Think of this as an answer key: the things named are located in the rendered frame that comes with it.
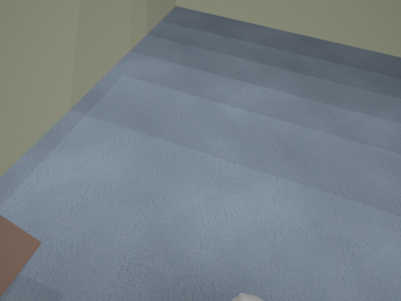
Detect cabinet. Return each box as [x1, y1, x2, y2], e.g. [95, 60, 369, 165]
[0, 215, 41, 298]

